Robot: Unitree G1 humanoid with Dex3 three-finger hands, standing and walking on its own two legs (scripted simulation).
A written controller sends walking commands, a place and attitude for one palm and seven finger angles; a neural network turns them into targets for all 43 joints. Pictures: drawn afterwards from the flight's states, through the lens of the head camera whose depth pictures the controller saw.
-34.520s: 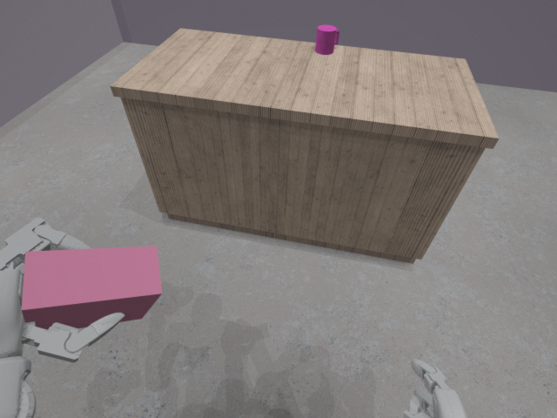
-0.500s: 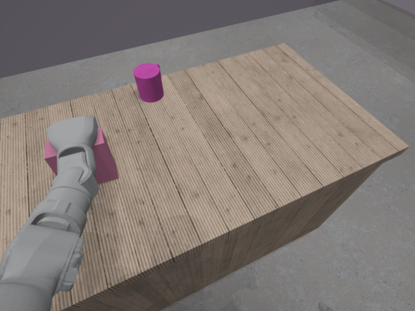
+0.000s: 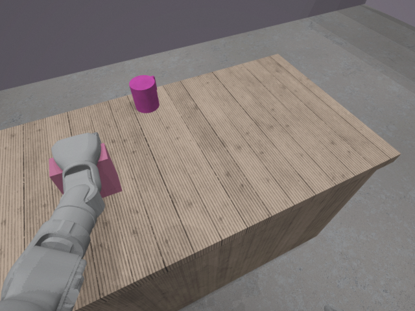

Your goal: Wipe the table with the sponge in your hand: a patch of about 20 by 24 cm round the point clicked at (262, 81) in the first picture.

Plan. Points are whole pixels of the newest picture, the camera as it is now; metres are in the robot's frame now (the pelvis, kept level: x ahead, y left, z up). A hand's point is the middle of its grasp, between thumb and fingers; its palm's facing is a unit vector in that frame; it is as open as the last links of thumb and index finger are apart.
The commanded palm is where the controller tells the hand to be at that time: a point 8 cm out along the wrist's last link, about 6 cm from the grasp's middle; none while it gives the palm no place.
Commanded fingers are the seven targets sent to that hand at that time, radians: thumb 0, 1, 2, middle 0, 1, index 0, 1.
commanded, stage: wipe back along the middle lane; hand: left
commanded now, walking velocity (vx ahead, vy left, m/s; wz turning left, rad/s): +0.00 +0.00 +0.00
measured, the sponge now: (91, 181) +0.39 +0.29 -0.01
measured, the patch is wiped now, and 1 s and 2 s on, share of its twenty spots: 0.50 0.70 0.85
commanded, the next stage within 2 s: slide across to the third lane in 1.34 s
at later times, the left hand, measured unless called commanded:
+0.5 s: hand (90, 185) +0.35 +0.26 +0.03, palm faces -0.06 -0.01 -1.00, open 9.9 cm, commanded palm +0.31 +0.23 +0.06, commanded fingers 0.00 0.10 1.30 -1.20 -1.60 -1.20 -1.60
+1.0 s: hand (93, 208) +0.30 +0.24 +0.03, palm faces -0.01 -0.05 -1.00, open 9.9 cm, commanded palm +0.25 +0.21 +0.06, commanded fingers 0.00 0.10 1.30 -1.20 -1.60 -1.20 -1.60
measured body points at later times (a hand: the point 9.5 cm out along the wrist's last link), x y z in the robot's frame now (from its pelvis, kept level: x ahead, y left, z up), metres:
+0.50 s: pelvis -0.01 +0.01 +0.00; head +0.01 -0.01 +0.45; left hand +0.35 +0.26 +0.08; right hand +0.18 -0.22 -0.11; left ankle -0.01 +0.10 -0.73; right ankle -0.03 -0.11 -0.73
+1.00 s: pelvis -0.01 +0.00 +0.00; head -0.02 -0.03 +0.45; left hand +0.30 +0.23 +0.08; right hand +0.21 -0.23 -0.09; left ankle -0.01 +0.10 -0.73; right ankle -0.03 -0.11 -0.73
